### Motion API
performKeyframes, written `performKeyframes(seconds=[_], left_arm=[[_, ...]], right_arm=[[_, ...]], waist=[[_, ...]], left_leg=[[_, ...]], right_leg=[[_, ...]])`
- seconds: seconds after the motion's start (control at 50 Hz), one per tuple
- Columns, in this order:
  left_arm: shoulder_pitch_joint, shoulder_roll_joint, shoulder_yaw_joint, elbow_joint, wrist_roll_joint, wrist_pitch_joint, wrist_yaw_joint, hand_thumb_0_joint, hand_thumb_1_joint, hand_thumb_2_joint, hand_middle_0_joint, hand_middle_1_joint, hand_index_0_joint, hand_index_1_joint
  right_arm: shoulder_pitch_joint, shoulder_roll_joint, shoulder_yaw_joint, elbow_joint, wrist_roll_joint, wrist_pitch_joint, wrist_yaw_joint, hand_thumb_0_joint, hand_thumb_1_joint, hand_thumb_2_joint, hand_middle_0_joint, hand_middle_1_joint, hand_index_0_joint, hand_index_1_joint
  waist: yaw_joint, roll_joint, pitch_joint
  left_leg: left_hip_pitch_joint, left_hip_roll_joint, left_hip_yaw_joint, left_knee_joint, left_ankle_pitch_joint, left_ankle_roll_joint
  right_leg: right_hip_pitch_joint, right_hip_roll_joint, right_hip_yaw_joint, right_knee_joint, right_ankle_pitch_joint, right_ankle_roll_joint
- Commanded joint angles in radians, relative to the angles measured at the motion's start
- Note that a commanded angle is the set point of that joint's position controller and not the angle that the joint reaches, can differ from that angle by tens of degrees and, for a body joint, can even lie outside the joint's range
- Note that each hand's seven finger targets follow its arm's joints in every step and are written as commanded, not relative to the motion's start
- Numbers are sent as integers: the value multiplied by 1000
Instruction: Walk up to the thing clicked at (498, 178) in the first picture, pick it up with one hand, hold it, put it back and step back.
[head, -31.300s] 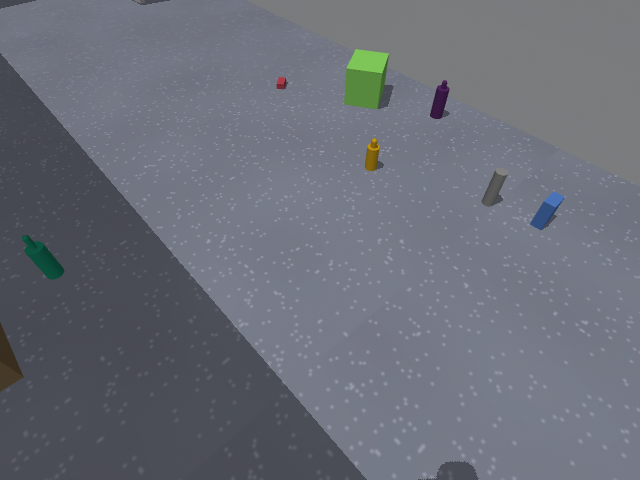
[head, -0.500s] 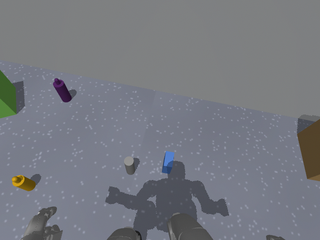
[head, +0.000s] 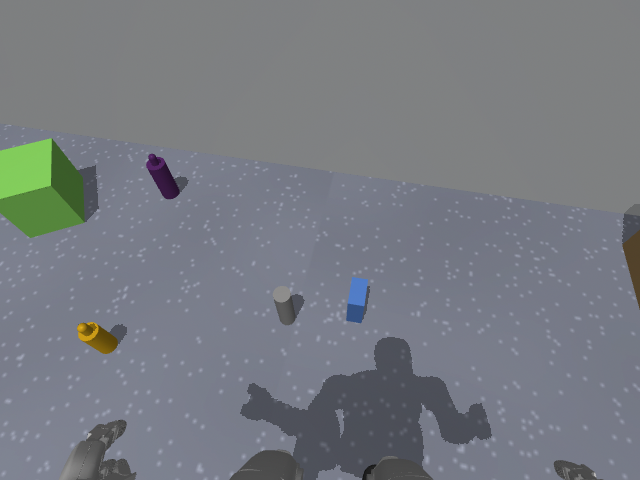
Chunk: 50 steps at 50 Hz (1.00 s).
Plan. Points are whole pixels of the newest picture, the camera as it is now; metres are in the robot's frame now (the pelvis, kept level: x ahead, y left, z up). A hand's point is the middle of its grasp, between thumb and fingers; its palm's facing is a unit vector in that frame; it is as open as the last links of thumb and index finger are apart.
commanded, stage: step back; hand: left
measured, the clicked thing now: (284, 306) +0.60 +0.15 -0.67
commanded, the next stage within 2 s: none
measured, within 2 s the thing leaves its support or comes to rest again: neither
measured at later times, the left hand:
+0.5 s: hand out of the picture -0.07 +0.27 -0.16, palm faces -0.06 -0.92 -0.40, open 7.4 cm
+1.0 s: hand out of the picture -0.20 +0.25 -0.15, palm faces +0.03 -0.93 -0.36, open 7.4 cm
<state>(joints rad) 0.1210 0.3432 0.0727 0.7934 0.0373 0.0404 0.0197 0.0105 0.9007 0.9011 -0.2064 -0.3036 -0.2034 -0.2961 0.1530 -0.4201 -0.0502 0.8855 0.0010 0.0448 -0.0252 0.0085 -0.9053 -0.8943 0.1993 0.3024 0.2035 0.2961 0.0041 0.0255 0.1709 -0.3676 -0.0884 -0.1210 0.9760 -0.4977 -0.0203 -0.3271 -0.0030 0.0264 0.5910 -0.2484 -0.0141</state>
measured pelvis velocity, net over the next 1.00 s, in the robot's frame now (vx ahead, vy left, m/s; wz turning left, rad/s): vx -0.34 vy -0.02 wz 0.06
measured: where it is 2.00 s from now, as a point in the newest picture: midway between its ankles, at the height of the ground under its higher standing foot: outside the picture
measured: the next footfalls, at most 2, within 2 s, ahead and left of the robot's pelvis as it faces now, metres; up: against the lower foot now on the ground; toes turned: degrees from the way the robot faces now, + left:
left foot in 0.08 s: +0.00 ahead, +0.12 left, +0.00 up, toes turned -2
right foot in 0.50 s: -0.16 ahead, -0.13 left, +0.00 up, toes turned -1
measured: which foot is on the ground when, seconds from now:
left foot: up 0.00-0.06, down 0.08-0.54, up 0.56-0.86, down 0.88-1.00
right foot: down 0.00-0.10, up 0.12-0.48, down 0.50-0.90, up 0.92-1.00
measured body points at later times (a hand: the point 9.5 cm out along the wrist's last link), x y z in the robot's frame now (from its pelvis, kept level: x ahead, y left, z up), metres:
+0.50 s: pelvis -0.17 -0.01 -0.01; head -0.10 +0.00 +0.43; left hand -0.07 +0.31 -0.14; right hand -0.03 -0.32 -0.11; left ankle -0.04 +0.12 -0.73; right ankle -0.20 -0.13 -0.73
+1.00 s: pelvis -0.34 -0.02 +0.00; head -0.28 +0.00 +0.44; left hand -0.20 +0.30 -0.12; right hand -0.27 -0.32 -0.12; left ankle -0.32 +0.10 -0.73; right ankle -0.29 -0.14 -0.67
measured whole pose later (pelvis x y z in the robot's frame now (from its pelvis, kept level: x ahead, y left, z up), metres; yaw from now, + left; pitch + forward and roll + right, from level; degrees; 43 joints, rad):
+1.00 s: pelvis -0.34 -0.02 +0.00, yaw +3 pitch -3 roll +0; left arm 0.09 0.38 0.08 0.79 0.02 0.09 0.01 0.01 0.90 0.90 -0.20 -0.30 -0.20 -0.30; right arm 0.23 -0.35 -0.03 0.89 -0.05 0.03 -0.01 0.01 -0.90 -0.89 0.20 0.30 0.21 0.30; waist -0.03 -0.04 0.18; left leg -0.27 -0.02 -0.04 0.64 -0.32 0.03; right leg -0.50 0.07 0.09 1.07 -0.51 -0.01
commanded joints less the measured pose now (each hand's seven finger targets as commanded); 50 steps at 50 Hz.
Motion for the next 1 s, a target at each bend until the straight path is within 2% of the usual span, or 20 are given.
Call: performKeyframes(seconds=[0.0,0.04,0.06,0.1,0.12,0.2,0.36,0.48,0.52,0.54,0.56,0.62,0.7,0.76,0.82,0.84,0.86,0.9,0.92,0.98], left_arm=[[37,249,64,-79,-11,-9,12,0,900,900,-200,-300,-200,-300],[-11,261,58,-97,-23,3,4,0,900,900,-200,-300,-200,-300],[1,232,49,-107,-26,9,1,0,900,900,-200,-300,-200,-300],[-39,224,57,-115,-29,8,15,0,900,900,-200,-300,-200,-300],[-61,246,65,-103,-17,8,22,0,900,900,-200,-300,-200,-300],[70,231,66,-47,-31,7,6,0,900,900,-200,-300,-200,-300],[65,206,56,-56,-21,-5,1,0,900,900,-200,-300,-200,-300],[262,216,70,49,-8,-14,-15,0,900,900,-200,-300,-200,-300],[193,348,102,2,14,-17,-20,0,900,900,-200,-300,-200,-300],[88,445,119,-49,21,-14,-15,0,900,900,-200,-300,-200,-300],[-5,412,111,-71,11,-19,-7,0,900,900,-200,-300,-200,-300],[-114,264,83,-86,6,-23,-2,0,900,900,-200,-300,-200,-300],[37,248,80,-79,18,-20,6,0,900,900,-200,-300,-200,-300],[55,254,80,-83,15,-7,15,0,900,900,-200,-300,-200,-300],[19,265,72,-96,-6,8,11,0,900,900,-200,-300,-200,-300],[18,255,59,-100,-11,19,6,0,900,900,-200,-300,-200,-300],[37,222,47,-112,-15,23,1,0,900,900,-200,-300,-200,-300],[-49,231,60,-131,-21,22,12,0,900,900,-200,-300,-200,-300],[-67,258,66,-115,-13,24,13,0,900,900,-200,-300,-200,-300],[49,235,63,-55,-33,28,-1,0,900,900,-200,-300,-200,-300]], right_arm=[[49,-126,-40,-73,-8,-39,-7,0,-900,-900,200,300,200,300],[120,-131,-54,-43,-22,-44,-4,0,-900,-900,200,300,200,300],[99,-170,-67,-53,-35,-48,-4,0,-900,-900,200,300,200,300],[28,-338,-97,-91,-44,-42,10,0,-900,-900,200,300,200,300],[0,-328,-99,-94,-45,-48,4,0,-900,-900,200,300,200,300],[-75,-180,-60,-114,-37,-52,-5,0,-900,-900,200,300,200,300],[31,-204,-75,-129,-30,-41,-6,0,-900,-900,200,300,200,300],[-81,-225,-75,-161,-19,-6,4,0,-900,-900,200,300,200,300],[-58,-128,-49,-177,-8,-6,1,0,-900,-900,200,300,200,300],[-94,-172,-70,-180,-17,-3,-16,0,-900,-900,200,300,200,300],[-62,-214,-83,-153,-13,-2,-14,0,-900,-900,200,300,200,300],[66,-154,-58,-85,-2,-9,-4,0,-900,-900,200,300,200,300],[43,-141,-37,-106,-8,-29,-11,0,-900,-900,200,300,200,300],[47,-126,-36,-113,-22,-38,-12,0,-900,-900,200,300,200,300],[154,-125,-46,-72,-28,-46,-9,0,-900,-900,200,300,200,300],[180,-141,-56,-52,-30,-46,-9,0,-900,-900,200,300,200,300],[161,-193,-71,-58,-38,-45,-9,0,-900,-900,200,300,200,300],[85,-367,-96,-100,-48,-36,0,0,-900,-900,200,300,200,300],[26,-344,-96,-107,-51,-46,-8,0,-900,-900,200,300,200,300],[-60,-212,-53,-127,-52,-49,-17,0,-900,-900,200,300,200,300]], waist=[[28,-230,-259],[-21,-186,-276],[-7,-107,-274],[-49,224,-225],[-57,202,-180],[37,86,-160],[-49,158,-230],[41,148,-288],[30,-248,-176],[75,-338,-114],[25,-313,-48],[-58,-180,-67],[34,-205,-136],[50,-242,-195],[9,-232,-266],[1,-181,-270],[11,-47,-271],[-45,208,-208],[-34,180,-158],[49,82,-164]], left_leg=[[-8,57,84,-365,61,14],[144,57,115,-592,332,29],[214,140,-21,-593,416,56],[130,479,-409,-650,614,301],[32,518,-477,-668,567,353],[179,293,-103,-567,683,205],[327,339,-113,-520,680,282],[61,266,-60,-446,343,154],[-251,1,44,-132,-28,31],[-150,-2,-22,107,-111,3],[-80,37,-74,217,-56,6],[-90,-58,-43,261,82,19],[-174,-16,10,52,17,-8],[-110,53,63,-174,-37,-2],[50,67,117,-514,172,29],[135,58,126,-610,317,36],[211,177,-68,-604,376,76],[54,507,-445,-657,505,330],[-58,525,-460,-668,513,354],[59,330,-110,-560,669,240]], right_leg=[[327,-203,192,-22,495,-177],[226,-174,159,57,415,-125],[103,-124,149,97,254,-79],[-103,106,89,442,-397,-2],[-79,86,177,598,-413,2],[-186,126,182,687,-238,-4],[-116,64,82,366,-280,59],[225,23,-8,-146,-19,-22],[150,-261,457,-290,-256,-140],[-136,-435,603,-371,-266,-292],[-272,-437,589,-401,-292,-290],[-131,-180,150,-247,39,-144],[165,-188,169,-160,170,-159],[269,-248,181,-109,315,-181],[275,-225,149,28,388,-145],[191,-196,129,70,325,-111],[40,-129,96,142,153,-63],[-123,58,71,485,-411,7],[-75,41,158,622,-400,5],[-148,104,170,725,-250,-2]])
